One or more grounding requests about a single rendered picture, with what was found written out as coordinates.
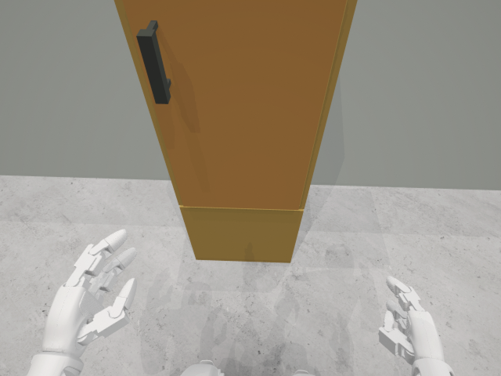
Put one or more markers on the right robot hand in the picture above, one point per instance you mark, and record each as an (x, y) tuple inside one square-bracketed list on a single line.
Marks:
[(417, 336)]

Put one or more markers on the cupboard door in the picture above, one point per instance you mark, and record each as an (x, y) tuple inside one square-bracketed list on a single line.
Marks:
[(248, 80)]

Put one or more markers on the left robot forearm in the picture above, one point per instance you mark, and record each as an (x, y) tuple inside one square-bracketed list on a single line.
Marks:
[(55, 364)]

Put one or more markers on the left robot hand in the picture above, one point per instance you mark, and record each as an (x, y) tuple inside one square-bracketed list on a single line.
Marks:
[(66, 328)]

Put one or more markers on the right robot forearm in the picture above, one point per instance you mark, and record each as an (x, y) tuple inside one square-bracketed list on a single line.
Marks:
[(431, 367)]

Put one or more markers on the handle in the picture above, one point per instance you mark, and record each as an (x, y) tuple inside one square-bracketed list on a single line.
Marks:
[(150, 50)]

